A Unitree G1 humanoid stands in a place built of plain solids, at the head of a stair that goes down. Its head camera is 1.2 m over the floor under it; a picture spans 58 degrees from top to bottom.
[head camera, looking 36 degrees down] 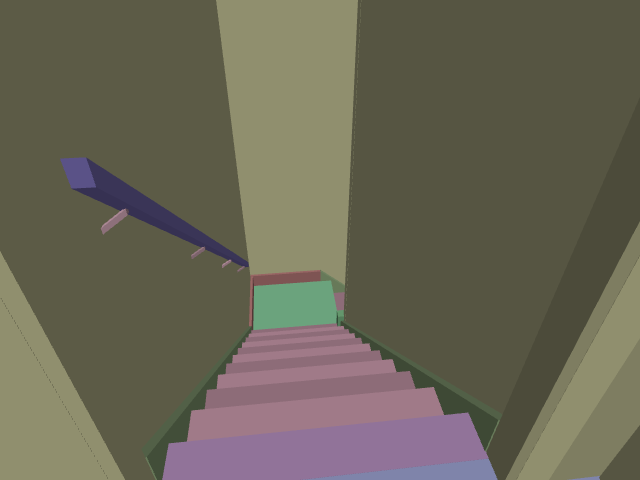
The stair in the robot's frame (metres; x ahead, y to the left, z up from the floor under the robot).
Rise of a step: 0.21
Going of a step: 0.23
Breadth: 0.89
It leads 7 degrees to the left of straight ahead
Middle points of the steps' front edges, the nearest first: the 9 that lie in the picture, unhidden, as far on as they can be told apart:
0.71 -0.01 0.00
0.94 0.02 -0.20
1.17 0.04 -0.41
1.40 0.07 -0.62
1.63 0.09 -0.82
1.86 0.12 -1.03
2.09 0.14 -1.24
2.32 0.17 -1.45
2.56 0.19 -1.65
